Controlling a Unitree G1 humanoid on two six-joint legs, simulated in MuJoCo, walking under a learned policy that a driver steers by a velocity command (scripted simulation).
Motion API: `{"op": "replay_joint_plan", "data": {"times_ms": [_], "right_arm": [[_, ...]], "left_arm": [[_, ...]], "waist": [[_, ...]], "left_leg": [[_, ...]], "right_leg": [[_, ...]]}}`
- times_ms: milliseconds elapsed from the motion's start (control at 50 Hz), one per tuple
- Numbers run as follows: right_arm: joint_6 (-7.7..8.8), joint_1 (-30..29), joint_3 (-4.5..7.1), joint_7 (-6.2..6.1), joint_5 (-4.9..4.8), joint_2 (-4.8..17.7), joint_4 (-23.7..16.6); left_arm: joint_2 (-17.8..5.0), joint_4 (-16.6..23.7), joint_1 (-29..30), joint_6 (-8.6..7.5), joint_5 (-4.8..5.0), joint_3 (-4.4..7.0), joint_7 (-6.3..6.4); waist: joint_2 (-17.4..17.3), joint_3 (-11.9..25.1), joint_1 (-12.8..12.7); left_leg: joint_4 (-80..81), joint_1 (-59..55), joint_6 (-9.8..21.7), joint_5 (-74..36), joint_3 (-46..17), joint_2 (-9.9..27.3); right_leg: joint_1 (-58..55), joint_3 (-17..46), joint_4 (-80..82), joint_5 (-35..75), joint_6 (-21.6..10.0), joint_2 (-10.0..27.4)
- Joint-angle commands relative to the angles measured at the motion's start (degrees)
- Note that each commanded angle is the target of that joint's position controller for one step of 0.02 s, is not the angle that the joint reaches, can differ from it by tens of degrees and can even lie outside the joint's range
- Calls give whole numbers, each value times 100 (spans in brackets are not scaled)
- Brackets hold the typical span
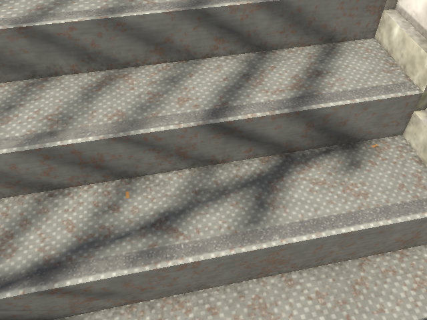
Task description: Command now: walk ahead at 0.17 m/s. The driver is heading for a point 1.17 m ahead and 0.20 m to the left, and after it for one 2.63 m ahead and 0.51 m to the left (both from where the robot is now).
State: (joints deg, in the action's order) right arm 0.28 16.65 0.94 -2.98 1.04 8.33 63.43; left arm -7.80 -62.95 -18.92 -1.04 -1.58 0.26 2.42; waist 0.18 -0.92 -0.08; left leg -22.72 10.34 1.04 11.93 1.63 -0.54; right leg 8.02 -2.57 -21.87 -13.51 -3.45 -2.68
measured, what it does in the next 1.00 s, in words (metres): climbs: right foot 0.17 m higher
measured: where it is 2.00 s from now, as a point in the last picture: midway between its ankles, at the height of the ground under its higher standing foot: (224, 94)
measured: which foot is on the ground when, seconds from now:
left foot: down 0.00-0.70, up 0.72-1.00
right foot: down 0.00-0.28, up 0.30-0.66, down 0.68-1.00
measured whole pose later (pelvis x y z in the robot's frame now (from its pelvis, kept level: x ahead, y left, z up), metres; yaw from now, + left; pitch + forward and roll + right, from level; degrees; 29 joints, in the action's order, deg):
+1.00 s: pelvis +0.37 -0.03 +0.16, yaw +0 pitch +3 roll +0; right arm 1.7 5.5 -1.4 3.2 1.0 8.3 46.0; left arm -7.8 -67.2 -30.7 -5.7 -7.9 -1.6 -3.3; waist -1.8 4.5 -1.3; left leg -123.9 74.7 14.1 3.3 -6.9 -1.3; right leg 16.1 -7.1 -31.1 -18.4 -3.9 -0.3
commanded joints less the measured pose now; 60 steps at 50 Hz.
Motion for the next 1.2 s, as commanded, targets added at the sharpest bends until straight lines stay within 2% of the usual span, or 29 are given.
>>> {"op": "replay_joint_plan", "data": {"times_ms": [20,140,240,260,280,300,360,440,520,560,600,640,680,700,720,740,760,780,820,860,880,940,960,1020,1060,1080,1140,1160,1200], "right_arm": [[41,184,225,-41,-204,932,-138],[377,232,134,120,-227,354,-291],[511,1015,291,116,-102,470,-79],[520,1975,416,127,-54,769,107],[433,2904,562,94,14,1362,239],[444,2567,546,78,18,1464,244],[343,1469,156,190,-27,444,67],[120,1717,-75,335,64,323,233],[101,1446,-224,234,39,321,25],[159,1785,-282,58,-200,313,60],[184,2237,-166,-82,-418,758,210],[364,2306,-130,16,-175,1343,152],[235,1664,100,-1,-2,1832,37],[334,1845,86,67,-6,1250,-177],[533,1457,7,336,56,559,-198],[755,1200,80,657,-49,389,-286],[755,20,37,802,-164,107,-954],[693,-419,88,722,214,428,-1140],[416,-123,-136,846,146,-284,-1487],[204,495,-160,950,116,-162,-1408],[224,657,-176,505,120,-398,-1415],[126,-340,-245,136,-73,-421,-1703],[-30,-869,-287,657,-108,214,-1846],[189,-1684,-367,785,-20,278,-2178],[102,-2168,-436,703,10,286,-2296],[117,-2620,-505,415,62,-400,-2530],[17,-2438,-585,298,-159,-479,-2579],[-298,-2878,-598,787,34,19,-2783],[-265,-2361,-385,1007,154,410,-2667]], "left_arm": [[-1053,158,-261,-35,327,264,37],[-1058,402,-578,-129,259,433,70],[-1247,886,270,-131,394,474,13],[-1110,1009,603,-171,430,440,-15],[-750,1236,1040,-280,334,338,-55],[-406,1030,325,-358,394,271,-93],[-336,1128,565,-436,514,200,-302],[390,1659,966,-316,505,-223,-403],[242,2588,1944,-362,299,-472,-362],[161,3311,2960,-438,237,-618,-344],[187,3682,3591,-504,176,-763,-304],[-452,3486,2468,-606,329,-425,-322],[-1179,3007,767,-489,269,-80,-433],[-1622,2368,-401,-403,14,117,-494],[-2126,1665,-1515,-222,-111,281,-396],[-1614,1421,-1437,-218,-207,206,-259],[-986,1017,-984,-219,32,70,-306],[-876,903,-224,-392,-196,42,-451],[144,654,788,-322,-377,-174,-613],[281,501,838,-451,-427,-241,-645],[159,88,-3,-606,59,-96,-510],[-39,-236,-635,-783,14,-179,-460],[-565,47,-642,-706,-945,-157,-596],[-390,-269,-1122,-358,-1077,-275,-690],[-249,-433,-1717,-426,-951,-358,-676],[-227,-293,-1528,-661,400,-164,-282],[-496,-359,-1795,-673,386,-92,151],[-809,-132,-1242,-598,-561,-261,-711],[-1568,27,-1030,-667,-223,54,-1026]], "waist": [[187,-583,-42],[603,-829,-103],[281,-188,593],[-41,312,1024],[-1406,570,1302],[-1742,519,789],[-193,-805,187],[-287,-894,77],[-267,-1073,38],[-507,-789,216],[-495,-184,288],[-1704,1182,-480],[-2501,1956,-1453],[-598,2739,-1410],[1995,3084,-1440],[1420,3027,-1280],[941,1582,-904],[-2,-1227,-708],[-390,-308,212],[-218,-96,687],[23,128,807],[375,-349,404],[1569,-27,216],[65,21,16],[395,171,-117],[149,-375,-110],[267,-89,-148],[1345,369,322],[1169,864,575]], "left_leg": [[-123,239,215,1419,-90,-25],[-2576,1747,337,1681,-58,332],[-97,-238,484,275,576,-291],[332,-1219,763,-295,-190,164],[1098,-2450,1276,-1488,-2187,1482],[1469,-2243,2174,-277,-3890,2513],[1377,-1526,1477,1605,-2256,1956],[1221,-605,1197,482,-1406,1799],[1500,576,794,269,-518,1272],[2133,1265,829,-59,-359,1036],[3040,1542,918,-2029,-153,1091],[1331,-439,1043,-9657,11,1426],[-821,-2176,882,-11349,-197,1680],[-2675,-9,824,-9850,-369,1109],[-5000,1611,702,-1056,-1037,-476],[-7949,2451,796,-210,-2525,-839],[-9041,3729,1000,-158,-2157,-613],[-9499,5000,1206,-1074,-2095,-501],[-9828,4823,1874,-1319,-1983,-275],[-9662,5127,1995,-1653,-1569,-107],[-9074,4739,1085,-1018,-1117,-157],[-9766,5540,622,-837,-273,-111],[-11064,6842,1324,-824,-628,-85],[-9711,8053,1754,-1451,-951,203],[-9140,8098,1543,-1615,-260,715],[-8451,6491,698,-212,698,460],[-6463,4663,629,1030,1010,607],[-6521,4111,898,856,700,183],[-4918,3917,666,1510,1224,-385]], "right_leg": [[706,543,548,-1795,-272,372],[560,2695,1572,-2365,-1417,2066],[644,901,-273,3309,-905,1018],[1113,551,-1714,4118,-591,718],[2761,-3,-3970,1988,-22,-36],[3737,414,-5804,-1371,78,-295],[6058,630,-8471,-943,-152,385],[7564,667,-11515,-1234,-77,497],[7490,302,-10224,-365,138,700],[6329,-468,-8147,369,278,1052],[3313,-1234,-5688,52,123,884],[1941,-1575,-5524,-919,-247,-99],[1579,-141,-3786,-1285,-711,-19],[-604,2547,-2863,-1605,-1458,1111],[-1874,5688,194,-1619,-2094,2160],[-1502,6708,821,-2215,-1781,2593],[-616,5568,644,-2745,-1232,2419],[1651,3576,-275,-2337,-1468,1740],[2084,1962,-133,-827,-1129,1470],[2198,983,347,37,-807,1362],[1862,561,7,-297,-319,1229],[2084,279,520,195,-401,1240],[1534,672,642,-548,-703,1066],[402,1055,725,-912,-879,1601],[46,1000,1111,-574,-999,1706],[1058,731,1805,-489,-666,1540],[291,116,2413,1885,-817,1554],[953,149,1931,4640,-1312,1965],[-919,24,934,8214,-1666,2156]]}}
